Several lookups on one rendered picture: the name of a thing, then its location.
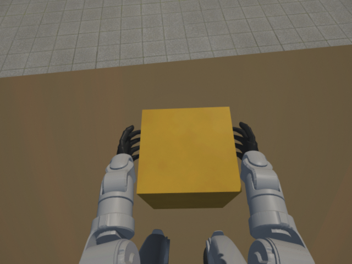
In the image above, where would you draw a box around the carton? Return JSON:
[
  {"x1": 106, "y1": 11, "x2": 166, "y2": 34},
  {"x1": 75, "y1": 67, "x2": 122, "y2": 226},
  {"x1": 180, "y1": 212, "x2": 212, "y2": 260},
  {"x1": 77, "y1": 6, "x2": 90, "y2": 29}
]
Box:
[{"x1": 136, "y1": 107, "x2": 242, "y2": 209}]

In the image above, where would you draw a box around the robot right forearm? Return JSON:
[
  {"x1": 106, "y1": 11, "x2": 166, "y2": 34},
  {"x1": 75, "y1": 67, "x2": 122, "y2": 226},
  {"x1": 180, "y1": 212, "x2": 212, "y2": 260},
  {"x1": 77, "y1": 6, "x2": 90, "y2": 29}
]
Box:
[{"x1": 240, "y1": 151, "x2": 315, "y2": 263}]

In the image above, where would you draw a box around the robot left upper arm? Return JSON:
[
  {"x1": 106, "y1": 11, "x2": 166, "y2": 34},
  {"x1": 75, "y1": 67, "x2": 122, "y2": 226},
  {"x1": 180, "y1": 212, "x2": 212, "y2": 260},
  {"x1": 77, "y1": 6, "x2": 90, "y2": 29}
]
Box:
[{"x1": 80, "y1": 239, "x2": 140, "y2": 264}]

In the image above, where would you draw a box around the left robot hand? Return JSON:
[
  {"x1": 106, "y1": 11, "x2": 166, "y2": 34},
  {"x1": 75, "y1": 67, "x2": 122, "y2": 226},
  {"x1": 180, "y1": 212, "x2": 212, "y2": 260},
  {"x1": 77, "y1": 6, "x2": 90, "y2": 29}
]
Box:
[{"x1": 117, "y1": 125, "x2": 141, "y2": 161}]

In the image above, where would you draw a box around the left robot shin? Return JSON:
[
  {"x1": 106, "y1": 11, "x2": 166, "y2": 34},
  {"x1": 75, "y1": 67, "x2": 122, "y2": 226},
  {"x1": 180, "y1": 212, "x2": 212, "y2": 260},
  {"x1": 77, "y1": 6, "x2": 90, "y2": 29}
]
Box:
[{"x1": 152, "y1": 229, "x2": 164, "y2": 235}]

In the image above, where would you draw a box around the robot right upper arm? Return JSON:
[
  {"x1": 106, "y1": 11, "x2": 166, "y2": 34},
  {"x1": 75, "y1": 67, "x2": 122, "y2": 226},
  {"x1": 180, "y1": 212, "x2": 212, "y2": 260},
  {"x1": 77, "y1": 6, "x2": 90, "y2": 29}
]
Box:
[{"x1": 247, "y1": 237, "x2": 315, "y2": 264}]

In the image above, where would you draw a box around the right robot shin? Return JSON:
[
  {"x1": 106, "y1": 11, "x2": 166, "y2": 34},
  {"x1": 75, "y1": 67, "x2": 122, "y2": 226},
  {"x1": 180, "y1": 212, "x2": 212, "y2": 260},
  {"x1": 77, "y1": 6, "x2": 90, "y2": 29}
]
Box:
[{"x1": 211, "y1": 230, "x2": 224, "y2": 238}]

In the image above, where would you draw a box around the right robot hand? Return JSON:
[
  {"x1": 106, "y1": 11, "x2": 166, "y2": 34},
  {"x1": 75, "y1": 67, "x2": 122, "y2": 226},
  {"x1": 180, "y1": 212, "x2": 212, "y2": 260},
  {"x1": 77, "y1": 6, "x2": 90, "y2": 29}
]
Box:
[{"x1": 233, "y1": 122, "x2": 259, "y2": 160}]

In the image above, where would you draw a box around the robot shin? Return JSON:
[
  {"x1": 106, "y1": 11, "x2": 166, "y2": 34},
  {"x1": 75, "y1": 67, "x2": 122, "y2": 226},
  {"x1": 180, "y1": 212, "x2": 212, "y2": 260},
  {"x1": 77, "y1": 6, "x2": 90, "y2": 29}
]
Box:
[
  {"x1": 211, "y1": 230, "x2": 224, "y2": 238},
  {"x1": 152, "y1": 229, "x2": 164, "y2": 235}
]

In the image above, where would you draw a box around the robot left forearm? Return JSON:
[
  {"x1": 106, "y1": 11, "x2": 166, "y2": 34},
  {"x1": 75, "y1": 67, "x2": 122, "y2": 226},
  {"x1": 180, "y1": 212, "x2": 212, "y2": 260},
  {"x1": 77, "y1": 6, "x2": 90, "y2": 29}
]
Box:
[{"x1": 79, "y1": 153, "x2": 136, "y2": 264}]

